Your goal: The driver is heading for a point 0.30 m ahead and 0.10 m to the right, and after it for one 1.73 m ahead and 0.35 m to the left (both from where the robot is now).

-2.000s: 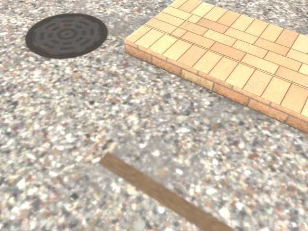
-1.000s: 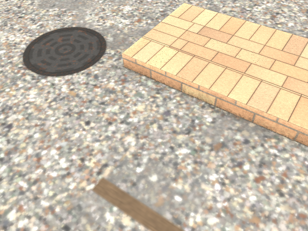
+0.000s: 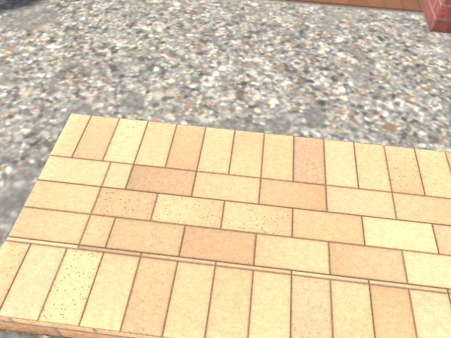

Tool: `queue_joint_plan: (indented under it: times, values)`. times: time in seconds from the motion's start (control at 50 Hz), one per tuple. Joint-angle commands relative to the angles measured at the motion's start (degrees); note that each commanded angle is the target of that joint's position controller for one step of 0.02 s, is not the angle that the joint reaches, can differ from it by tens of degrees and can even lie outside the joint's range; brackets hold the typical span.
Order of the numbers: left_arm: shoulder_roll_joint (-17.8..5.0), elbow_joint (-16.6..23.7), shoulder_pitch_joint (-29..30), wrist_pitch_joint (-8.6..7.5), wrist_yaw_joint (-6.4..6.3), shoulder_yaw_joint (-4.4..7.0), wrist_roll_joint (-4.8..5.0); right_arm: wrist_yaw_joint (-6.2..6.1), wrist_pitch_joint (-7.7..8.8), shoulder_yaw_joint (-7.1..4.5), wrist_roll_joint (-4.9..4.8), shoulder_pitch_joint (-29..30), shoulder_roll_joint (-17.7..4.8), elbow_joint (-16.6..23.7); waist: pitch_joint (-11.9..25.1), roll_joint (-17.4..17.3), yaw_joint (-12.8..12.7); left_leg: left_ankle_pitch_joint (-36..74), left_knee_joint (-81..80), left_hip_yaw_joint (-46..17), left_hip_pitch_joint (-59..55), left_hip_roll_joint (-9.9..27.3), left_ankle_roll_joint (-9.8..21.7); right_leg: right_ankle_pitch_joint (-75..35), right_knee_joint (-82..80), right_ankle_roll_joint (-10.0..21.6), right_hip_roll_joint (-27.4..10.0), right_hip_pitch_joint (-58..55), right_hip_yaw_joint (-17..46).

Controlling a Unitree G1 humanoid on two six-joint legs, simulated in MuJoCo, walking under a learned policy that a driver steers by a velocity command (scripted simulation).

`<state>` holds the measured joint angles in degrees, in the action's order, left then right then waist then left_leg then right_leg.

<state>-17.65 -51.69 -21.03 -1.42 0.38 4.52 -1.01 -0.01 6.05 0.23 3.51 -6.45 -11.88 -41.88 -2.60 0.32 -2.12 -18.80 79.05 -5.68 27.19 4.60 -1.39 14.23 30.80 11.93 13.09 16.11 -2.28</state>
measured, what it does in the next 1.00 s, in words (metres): climbs, turning left: left foot, then right foot 0.11 m higher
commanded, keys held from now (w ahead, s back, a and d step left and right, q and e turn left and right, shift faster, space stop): w+e+shift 0.10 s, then e+shift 0.08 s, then q+shift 0.82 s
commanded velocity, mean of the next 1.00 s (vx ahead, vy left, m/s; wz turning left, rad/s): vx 0.33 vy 0.00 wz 0.19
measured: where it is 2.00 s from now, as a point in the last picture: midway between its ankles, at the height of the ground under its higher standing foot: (185, 234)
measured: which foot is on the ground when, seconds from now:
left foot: up 0.00-0.12, down 0.14-0.48, up 0.50-0.98, down 1.00-1.00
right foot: down 0.00-0.22, up 0.24-0.46, down 0.48-1.00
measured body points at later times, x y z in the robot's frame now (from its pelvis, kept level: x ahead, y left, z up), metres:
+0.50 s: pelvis +0.38 +0.01 +0.02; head +0.44 -0.03 +0.46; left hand +0.72 +0.11 +0.02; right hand +0.21 -0.21 -0.12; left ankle +0.27 +0.23 -0.70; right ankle +0.52 -0.11 -0.62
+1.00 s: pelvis +0.51 +0.00 +0.11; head +0.53 +0.02 +0.56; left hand +0.58 +0.32 +0.01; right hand +0.78 -0.21 +0.05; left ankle +0.54 +0.11 -0.61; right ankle +0.52 -0.12 -0.61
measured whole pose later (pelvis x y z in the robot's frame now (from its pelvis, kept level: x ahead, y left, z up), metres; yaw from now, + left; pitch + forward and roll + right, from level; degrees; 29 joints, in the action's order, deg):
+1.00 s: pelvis +0.51 +0.00 +0.11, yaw +17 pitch +0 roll -2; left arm -17.6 -42.5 -6.5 0.7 -0.8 5.2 1.3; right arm 2.1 -5.0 -5.7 -1.7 -6.4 -17.5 -32.8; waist -2.7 0.0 -1.0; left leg -12.1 36.2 6.3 22.6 3.9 3.4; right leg 20.5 35.7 -1.0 -9.7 12.2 -23.1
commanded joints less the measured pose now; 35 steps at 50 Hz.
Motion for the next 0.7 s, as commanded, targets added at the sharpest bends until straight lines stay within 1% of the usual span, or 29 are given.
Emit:
queue_joint_plan:
  times: [0.02, 0.08, 0.12, 0.14, 0.16, 0.18, 0.2, 0.22, 0.24, 0.26, 0.28, 0.3, 0.32, 0.34, 0.36, 0.38, 0.4, 0.42, 0.44, 0.46, 0.48, 0.5, 0.52, 0.54, 0.56, 0.58, 0.6, 0.62, 0.7]
  values:
    - [-6.91, 5.32, 2.02, -3.34, -0.59, 1.12, 0.87, 0.38, -1.73, -0.96, 1.42, -2.61, -7.33, 4.24, -1.69, -7.27, 4.74, -0.72, -10.81, 2.28, 8.25, 3.17, -2.67, -7.19, -20.83, 9.14, -16.32, 1.28, 26.41]
    - [-8.45, 6.16, 1.95, -3.81, -0.32, 1.71, 0.9, 1.2, -1.84, 0.68, -0.36, 8.07, -4.74, 9.39, -3.51, -3.59, 1.99, 12.32, -31.23, 6.6, 0.71, 1.03, -3.16, -21.25, -20.43, 5.59, -10.81, 8.01, 19.97]
    - [-9.12, 5.67, 0.06, -3.46, 0.31, 2.33, 1.04, 0.64, -1.81, 1.1, -1.82, 8.74, -3.96, 10.11, -0.11, 0.89, -0.34, 20.81, -38.72, 8.28, -4.69, -2.57, -1.9, -33.23, -16.4, 2.37, -10.2, 4.03, 18.69]
    - [-9.05, 5.8, -1.14, -3.08, 0.28, 2.48, 0.93, 0.1, -1.7, 0.75, -1.94, 8.09, -5.34, 10.14, 1.55, 2.25, -1.03, 20.4, -39.17, 7.93, -3.3, -3.76, -0.88, -41.14, -11.71, 1.14, -10.87, -1.53, 19.67]
    - [-8.24, 5.99, -1.99, -2.58, -0.05, 2.38, 0.89, -0.39, -1.27, 0.21, -1.35, 5.66, -7.22, 9.83, 4.14, 0.89, -0.28, 17.07, -40.77, 7.5, -3.34, -5.52, 0.55, -53.38, -4.54, -0.95, -8.95, -6.88, 18.84]
    - [-6.62, 5.37, -3.36, -2.38, -0.34, 1.99, 1.14, -0.82, -0.12, -0.28, -0.23, 2.24, -8.47, 10.3, 8.4, -2.23, 2.02, 13.85, -43.97, 8.3, -13.91, -6.44, 2.75, -71.01, 9.29, -5.33, -6.56, -5.65, 19.67]
    - [-8.52, 5.79, 0.6, -2.7, -0.65, 2.29, 1.61, -1.32, 0.69, -1.26, -0.53, -6.65, -9.41, 7.85, 14.56, -4.14, 7.74, 24.76, -54.47, 6.6, -28.39, -6.14, 2.42, -63.63, 22.21, -7.83, -6.42, -1.43, 20.29]
    - [-8.7, 7.67, 6.61, -3.45, -0.73, 2.2, 1.7, -2.37, 0.67, -2.68, -1.37, -17.17, -11.98, 2.87, 16.92, -5.57, 13.24, 39.53, -63.91, 5.19, -40.1, -0.8, 2.15, -37.28, 32.8, -8.88, -5.71, 3.31, 16.53]
    - [-2.32, 9.74, 5.24, -4.34, -1.41, 0.67, 1.54, -2.42, 0.28, -2.93, -0.29, -19.07, -13.57, 0.12, 13.83, -14.21, 8.47, 73.44, -54.3, -3.31, -57.48, 12.47, 4.99, 16.94, 43.64, -9.95, -2.63, 26.64, 11.46]
    - [-0.99, 10.82, 2.62, -4.36, -1.96, -0.75, 2.32, -1.65, -0.79, -3.57, 0.71, -24.15, -12.86, -0.46, 20.28, -13.62, 9.14, 95.98, -41.15, -12.48, -72.11, 23.74, 14.05, 28.32, 56.16, -11.55, -4.54, 43.83, 10.09]
    - [-1.4, 12.61, 9.44, -4.06, -2.48, -1.3, 1.81, -1.42, -0.85, -4.22, 0.45, -27.59, -12.13, -1.36, 22.95, -9.0, 14.46, 83.67, -44.67, -14.51, -71.31, 23.8, 16.99, 28.02, 63.61, -10.58, -6.77, 50.49, 12.15]
    - [1.23, 15.57, 16.49, -3.8, -2.99, -2.12, 1.07, -1.6, -0.29, -3.77, 0.55, -28.21, -9.48, -3.9, 17.63, -8.53, 14.53, 67.9, -49.47, -13.77, -65.01, 21.37, 14.73, 30.07, 66.63, -9.26, -7.66, 55.5, 13.62]
    - [3.57, 19.53, 23.29, -3.59, -3.2, -3.22, -0.15, -1.99, 0.15, -3.07, 0.65, -27.15, -7.27, -6.53, 10.62, -9.17, 13.28, 57.54, -54.23, -11.43, -57.41, 18.44, 11.59, 33.52, 68.99, -8.17, -7.79, 60.19, 13.02]
    - [5.17, 23.76, 27.64, -3.21, -2.58, -4.41, -1.33, -2.02, 0.61, -2.61, 0.01, -23.61, -6.98, -7.81, 3.88, -9.41, 9.7, 50.54, -60.74, -7.71, -44.68, 16.27, 8.98, 36.42, 63.89, -7.4, -9.01, 58.69, 11.9]
    - [6.42, 26.8, 28.25, -2.5, -1.74, -5.22, -1.93, -1.95, 0.64, -2.13, -0.76, -19.49, -6.67, -8.42, -0.21, -10.68, 5.51, 45.41, -67.24, -6.5, -33.15, 15.09, 8.75, 36.23, 61.56, -7.87, -10.98, 55.09, 5.75]
    - [6.28, 29.32, 28.54, -1.99, -0.86, -5.66, -2.28, -1.97, 0.52, -2.01, -1.52, -17.26, -6.97, -8.54, -1.75, -10.45, 2.97, 44.39, -70.97, -6.06, -27.37, 14.46, 9.03, 32.98, 60.13, -8.15, -12.77, 53.77, 2.2]
    - [5.95, 30.56, 26.88, -1.85, -0.03, -6.02, -1.85, -2.04, 0.13, -2.38, -1.85, -14.6, -7.86, -8.55, -0.82, -7.84, 0.39, 41.61, -72.68, -3.73, -21.47, 12.46, 8.01, 25.67, 54.41, -8.1, -14.61, 47.61, 1.77]
    - [7.09, 30.96, 23.4, -1.47, 0.39, -6.69, -1.92, -1.76, -0.62, -2.68, -2.3, -11.37, -7.73, -8.24, 1.99, -6.49, -2.27, 40.56, -72.95, -0.49, -12.36, 8.81, 6.81, 17.24, 46.85, -7.16, -15.41, 33.72, 2.7]
    - [7.96, 29.05, 14.3, -1.04, 1.18, -6.97, 0.19, -0.93, -1.28, -3.4, -3.62, -7.56, -8.08, -5.93, 8.03, -4.64, -6.09, 40.23, -73.28, 1.6, 3.49, 5.05, 7.38, -0.75, 29.42, -6.52, -13.75, 2.96, 2.29]
    - [2.79, 22.35, -3.87, 0.08, -0.03, -3.7, -0.22, 1.19, -0.51, -5.4, -4.76, -7.71, -15.36, -3.76, 20.92, -6.37, -13.96, 63.69, -63.41, 4.53, 6.44, 1.47, 6.23, -10.9, 32.59, -7.12, -6.17, -24.28, -3.06]
    - [-2.39, 19.6, -16.81, 1.15, -1.21, -1.43, -1.56, 2.74, 0.62, -7.66, -5.84, -1.93, -22.31, -1.77, 26.25, -8.86, -22.76, 66.97, -47.92, 2.96, 4.08, 0.4, 1.88, -12.68, 26.35, -6.48, -11.07, -31.21, 3.97]
    - [-12.9, 20.25, -13.97, 0.83, -1.95, 1.02, -2.71, 3.3, 0.36, -6.24, -6.11, -4.86, -13.91, 1.19, 29.33, 16.35, -17.8, 14.37, -18.41, 6.83, 1.32, -6.81, -1.7, -35.64, 12.28, -2.15, -33.95, -24.5, 29.08]
    - [-13.55, 22.6, -8.31, 0.62, -2.57, 1.39, -1.56, 2.4, -1.19, -6.92, -6.01, -12.47, -12.3, -0.11, 38.66, 25.02, -13.02, -7.53, 9.85, -3.34, -2.67, -13.95, -0.31, -61.75, 3.99, 4.12, -41.53, -17.89, 41.83]
    - [-8.83, 24.75, 2.97, 0.32, -1.61, 0.38, 0.15, 0.91, -2.88, -6.29, -5.02, -19.73, -7.24, -0.42, 32.57, 18.84, -3.14, -6.86, 16.34, -7.16, 1.63, -10.4, -0.02, -54.24, 4.35, 3.13, -42.45, -12.02, 37.37]
    - [-2.74, 25.2, 11.2, 0.78, -1.53, -1.04, 0.51, -0.34, -5.11, -5.89, -3.25, -19.92, -6.41, -0.28, 23.58, 12.32, 0.31, -4.42, 14.84, 0.82, 5.65, -6.73, -0.34, -34.22, 3.86, 1.7, -39.71, -3.85, 32.62]
    - [0.01, 25.23, 16.26, 0.01, 0.06, -2.84, -0.73, -1.95, -6.14, -5.01, -6.34, -19.57, -3.61, -0.79, 14.48, 11.9, 1.21, -7.01, 19.5, 2.42, 11.09, -6.51, -2.27, -16.98, -1.56, 0.89, -34.81, 1.85, 29.76]
    - [3.37, 23.69, 19.24, -0.5, 0.43, -3.25, 0.0, -3.11, -7.37, -5.39, -6.49, -22.31, -3.62, -0.61, 8.55, 12.28, 4.63, -6.25, 20.07, 2.88, 12.13, -4.56, -2.31, -7.66, -2.77, -1.3, -33.32, 7.49, 23.95]
    - [4.89, 22.36, 21.13, -1.08, 0.19, -3.28, 0.08, -3.38, -8.19, -5.78, -6.39, -22.97, -4.91, -0.89, 4.96, 11.33, 5.85, -5.43, 20.16, 3.69, 10.8, -4.22, -2.05, -2.9, -5.1, -2.47, -32.07, 11.3, 19.41]
    - [3.86, 17.95, 17.14, -2.3, -2.25, -1.77, 0.48, -4.35, -8.79, -7.33, -4.57, -14.39, -8.29, 4.41, 4.17, 5.65, 4.31, 2.0, 7.75, 3.09, 13.06, -2.17, -1.1, -11.87, -8.85, -2.6, -32.14, 4.06, 8.03]
Keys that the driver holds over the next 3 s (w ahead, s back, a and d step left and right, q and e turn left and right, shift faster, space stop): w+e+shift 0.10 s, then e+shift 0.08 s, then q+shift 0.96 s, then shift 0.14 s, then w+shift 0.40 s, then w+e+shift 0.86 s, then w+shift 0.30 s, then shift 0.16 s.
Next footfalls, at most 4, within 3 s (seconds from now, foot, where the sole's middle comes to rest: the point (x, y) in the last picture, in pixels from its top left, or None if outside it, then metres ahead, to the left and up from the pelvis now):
0.14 left None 0.30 0.23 -0.76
0.48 right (283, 300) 0.56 -0.12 -0.65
1.00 left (193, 289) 0.57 0.12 -0.65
1.42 right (265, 266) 0.65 -0.08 -0.65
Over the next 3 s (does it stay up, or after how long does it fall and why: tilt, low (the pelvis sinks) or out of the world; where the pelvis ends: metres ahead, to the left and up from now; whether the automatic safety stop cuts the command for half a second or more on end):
stays up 1.62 0.39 0.01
